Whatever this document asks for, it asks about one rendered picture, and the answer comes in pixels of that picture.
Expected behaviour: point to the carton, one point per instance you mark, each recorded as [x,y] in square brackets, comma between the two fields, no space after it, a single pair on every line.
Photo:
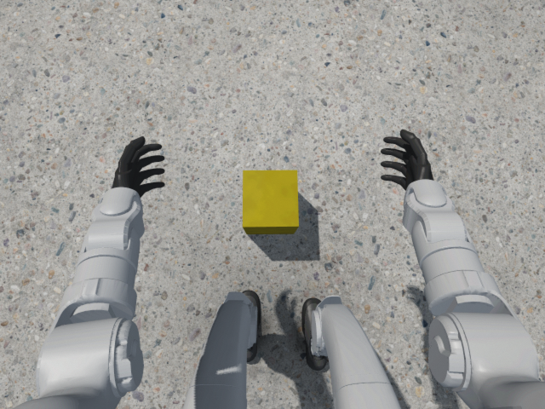
[270,201]

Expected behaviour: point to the right robot shin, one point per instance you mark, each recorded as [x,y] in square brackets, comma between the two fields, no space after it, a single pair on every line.
[327,300]

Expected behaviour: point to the left robot upper arm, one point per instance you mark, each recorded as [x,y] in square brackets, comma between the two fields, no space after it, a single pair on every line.
[89,365]

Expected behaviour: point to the right robot upper arm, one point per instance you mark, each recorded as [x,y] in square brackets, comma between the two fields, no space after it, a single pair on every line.
[488,359]

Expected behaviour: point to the robot right forearm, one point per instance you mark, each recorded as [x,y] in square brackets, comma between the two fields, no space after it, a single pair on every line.
[454,276]

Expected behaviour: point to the robot right hand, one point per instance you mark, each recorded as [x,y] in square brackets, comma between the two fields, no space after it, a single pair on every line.
[416,165]

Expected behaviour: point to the robot left hand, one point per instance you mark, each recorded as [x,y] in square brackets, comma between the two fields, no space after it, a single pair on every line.
[129,174]

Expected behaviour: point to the robot left foot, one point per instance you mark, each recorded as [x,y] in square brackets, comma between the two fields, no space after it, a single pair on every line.
[253,297]

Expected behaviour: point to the robot left forearm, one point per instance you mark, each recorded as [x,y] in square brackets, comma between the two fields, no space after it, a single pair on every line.
[103,285]

